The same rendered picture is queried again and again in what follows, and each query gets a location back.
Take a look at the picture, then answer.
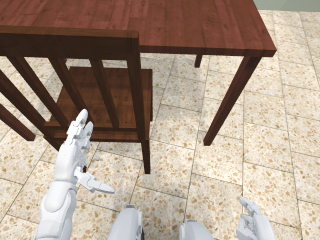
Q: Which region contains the robot shin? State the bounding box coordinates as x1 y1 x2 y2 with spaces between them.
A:
186 219 196 223
125 204 141 240

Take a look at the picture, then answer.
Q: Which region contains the left robot forearm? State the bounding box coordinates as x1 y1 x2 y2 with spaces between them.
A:
32 180 78 240

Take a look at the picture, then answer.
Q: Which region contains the table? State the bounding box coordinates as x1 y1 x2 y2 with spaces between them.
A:
0 0 277 146

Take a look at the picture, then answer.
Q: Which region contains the chair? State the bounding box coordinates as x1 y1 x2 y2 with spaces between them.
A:
0 25 153 174

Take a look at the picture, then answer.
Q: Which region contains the robot left hand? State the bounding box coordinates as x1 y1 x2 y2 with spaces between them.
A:
54 109 115 194

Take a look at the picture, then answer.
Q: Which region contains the left robot shin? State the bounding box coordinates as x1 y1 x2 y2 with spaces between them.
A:
125 204 141 240

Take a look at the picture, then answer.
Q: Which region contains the right robot shin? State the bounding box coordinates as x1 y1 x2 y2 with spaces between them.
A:
186 219 196 223

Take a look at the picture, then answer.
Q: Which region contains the robot right hand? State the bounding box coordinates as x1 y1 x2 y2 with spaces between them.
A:
236 196 276 240

